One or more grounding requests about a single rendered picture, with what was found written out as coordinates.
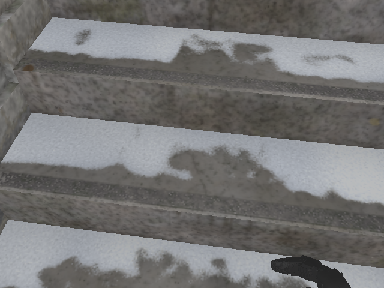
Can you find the right robot hand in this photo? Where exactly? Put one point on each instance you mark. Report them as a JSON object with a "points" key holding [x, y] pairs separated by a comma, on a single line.
{"points": [[311, 270]]}

